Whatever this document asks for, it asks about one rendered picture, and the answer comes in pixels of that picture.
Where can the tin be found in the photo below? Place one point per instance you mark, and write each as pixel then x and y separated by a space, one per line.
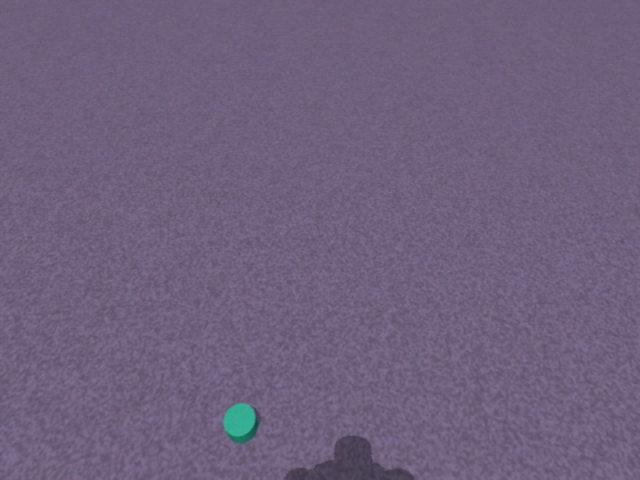
pixel 240 423

